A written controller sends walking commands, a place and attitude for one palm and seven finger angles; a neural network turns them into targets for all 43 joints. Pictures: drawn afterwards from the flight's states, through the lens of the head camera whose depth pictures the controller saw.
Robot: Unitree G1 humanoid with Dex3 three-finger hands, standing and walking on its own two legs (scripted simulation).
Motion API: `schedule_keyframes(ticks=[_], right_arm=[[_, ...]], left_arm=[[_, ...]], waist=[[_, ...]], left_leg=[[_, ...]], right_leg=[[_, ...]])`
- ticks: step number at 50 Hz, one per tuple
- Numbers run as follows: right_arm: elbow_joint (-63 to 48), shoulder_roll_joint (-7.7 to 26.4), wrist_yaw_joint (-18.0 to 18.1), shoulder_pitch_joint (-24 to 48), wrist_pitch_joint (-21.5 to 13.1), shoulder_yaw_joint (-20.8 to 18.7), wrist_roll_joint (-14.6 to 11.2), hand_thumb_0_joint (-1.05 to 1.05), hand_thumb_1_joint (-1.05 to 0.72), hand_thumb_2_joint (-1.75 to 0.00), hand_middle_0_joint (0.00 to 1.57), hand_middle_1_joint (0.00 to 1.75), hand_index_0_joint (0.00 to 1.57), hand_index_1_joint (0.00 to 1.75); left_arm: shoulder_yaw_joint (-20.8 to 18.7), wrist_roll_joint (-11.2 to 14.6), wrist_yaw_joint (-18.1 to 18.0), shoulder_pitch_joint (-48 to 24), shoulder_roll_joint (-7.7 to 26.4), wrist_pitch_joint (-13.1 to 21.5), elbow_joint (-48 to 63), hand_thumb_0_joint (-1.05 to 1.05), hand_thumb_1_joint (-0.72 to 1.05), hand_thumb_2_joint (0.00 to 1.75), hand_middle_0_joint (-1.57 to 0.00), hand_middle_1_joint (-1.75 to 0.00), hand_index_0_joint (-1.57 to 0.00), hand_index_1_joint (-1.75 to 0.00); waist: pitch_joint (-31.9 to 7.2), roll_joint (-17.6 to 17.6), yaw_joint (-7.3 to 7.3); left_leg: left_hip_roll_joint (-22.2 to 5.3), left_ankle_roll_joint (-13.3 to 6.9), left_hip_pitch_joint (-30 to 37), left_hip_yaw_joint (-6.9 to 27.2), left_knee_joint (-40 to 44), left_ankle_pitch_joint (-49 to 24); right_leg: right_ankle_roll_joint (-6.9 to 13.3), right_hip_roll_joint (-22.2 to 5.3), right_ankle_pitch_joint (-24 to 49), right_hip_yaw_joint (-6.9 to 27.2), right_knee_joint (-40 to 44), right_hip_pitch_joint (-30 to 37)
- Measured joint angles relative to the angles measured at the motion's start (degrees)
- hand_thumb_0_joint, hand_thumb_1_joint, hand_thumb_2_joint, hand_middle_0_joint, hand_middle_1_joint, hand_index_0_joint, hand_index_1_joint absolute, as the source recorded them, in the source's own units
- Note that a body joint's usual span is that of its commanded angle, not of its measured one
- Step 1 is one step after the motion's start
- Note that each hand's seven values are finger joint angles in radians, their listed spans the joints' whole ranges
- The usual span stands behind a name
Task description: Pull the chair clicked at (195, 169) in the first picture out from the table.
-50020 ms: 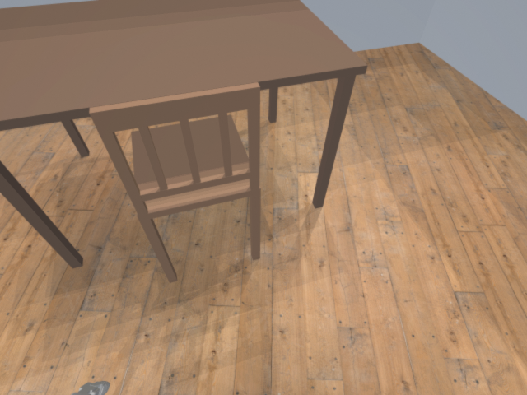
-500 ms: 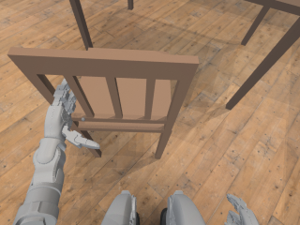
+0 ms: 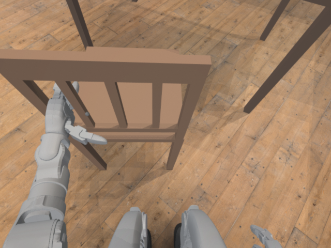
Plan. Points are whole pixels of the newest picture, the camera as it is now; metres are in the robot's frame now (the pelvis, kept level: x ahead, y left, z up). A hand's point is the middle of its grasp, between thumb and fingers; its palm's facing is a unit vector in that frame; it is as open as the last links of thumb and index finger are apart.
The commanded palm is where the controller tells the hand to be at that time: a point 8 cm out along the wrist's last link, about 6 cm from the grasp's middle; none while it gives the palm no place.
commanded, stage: push the fingers through the gap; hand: left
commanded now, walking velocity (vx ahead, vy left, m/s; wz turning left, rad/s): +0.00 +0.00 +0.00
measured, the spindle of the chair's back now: (118, 106) +0.45 +0.12 +0.00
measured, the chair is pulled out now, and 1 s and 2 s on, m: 0.42 0.42 0.46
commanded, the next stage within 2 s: hook a spindle and tug to test in 0.26 s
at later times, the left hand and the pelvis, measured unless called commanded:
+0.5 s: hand (86, 115) +0.41 +0.19 +0.02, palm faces +0.02 -1.00 -0.03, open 16.8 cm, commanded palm +0.39 +0.24 +0.02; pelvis +0.00 +0.00 +0.00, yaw +0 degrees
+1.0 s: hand (87, 112) +0.42 +0.19 +0.01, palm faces +0.03 -1.00 -0.03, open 10.2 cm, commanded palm +0.40 +0.23 +0.02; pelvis +0.00 +0.01 +0.00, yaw +0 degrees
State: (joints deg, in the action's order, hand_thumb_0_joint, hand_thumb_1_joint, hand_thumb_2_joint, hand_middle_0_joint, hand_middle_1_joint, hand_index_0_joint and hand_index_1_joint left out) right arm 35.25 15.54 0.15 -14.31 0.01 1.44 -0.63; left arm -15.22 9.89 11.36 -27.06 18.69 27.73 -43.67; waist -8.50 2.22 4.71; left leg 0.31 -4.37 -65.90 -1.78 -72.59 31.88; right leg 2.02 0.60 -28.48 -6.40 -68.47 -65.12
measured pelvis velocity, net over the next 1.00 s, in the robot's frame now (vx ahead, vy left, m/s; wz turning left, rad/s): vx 0.00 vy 0.01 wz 0.00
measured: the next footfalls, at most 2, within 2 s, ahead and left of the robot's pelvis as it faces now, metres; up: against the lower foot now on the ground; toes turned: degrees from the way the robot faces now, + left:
none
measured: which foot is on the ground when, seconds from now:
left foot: down 0.00-1.00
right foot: down 0.00-1.00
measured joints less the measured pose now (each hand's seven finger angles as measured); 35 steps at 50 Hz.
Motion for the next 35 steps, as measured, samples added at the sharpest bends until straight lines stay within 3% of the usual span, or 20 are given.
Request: schedule_keyframes(ticks=[22, 28, 35], right_arm=[[-0.34, 0.43, 0.04, 0.59, 0.17, -0.12, -0.19, 0.01, -0.90, -0.90, 0.20, 0.30, 0.20, 0.30], [-0.43, 0.37, 0.12, 1.12, -0.02, -0.01, -0.06, 0.01, -0.90, -0.90, 0.20, 0.30, 0.20, 0.30], [-0.40, 0.06, 0.09, 1.28, 0.23, 0.20, 0.03, 0.01, -0.90, -0.90, 0.21, 0.30, 0.20, 0.30]], left_arm=[[-0.60, 1.00, 1.82, 0.54, 0.45, 0.92, -1.07, -0.01, -0.50, 0.30, -0.07, -0.09, -0.06, -0.09], [-0.19, 0.56, 1.22, -0.25, -0.02, 0.87, -1.54, -0.01, -0.50, 0.30, -0.12, -0.25, -0.11, -0.25], [-0.46, 0.23, 0.84, -1.01, 0.04, 0.72, -1.80, -0.01, -0.50, 0.30, -0.22, -0.56, -0.21, -0.56]], waist=[[-0.24, -0.18, -0.13], [-0.12, -0.18, -0.21], [-0.17, -0.25, 0.02]], left_leg=[[-0.10, 0.27, 0.76, 0.15, 0.59, -0.13], [0.06, 0.15, 0.33, 0.23, 0.24, -0.12], [0.02, -0.02, -0.06, 0.07, -0.08, 0.00]], right_leg=[[0.31, 0.17, 0.04, -0.08, 0.48, 0.70], [0.20, 0.00, -0.01, -0.17, 0.17, 0.37], [0.03, 0.03, -0.01, -0.02, -0.06, -0.04]])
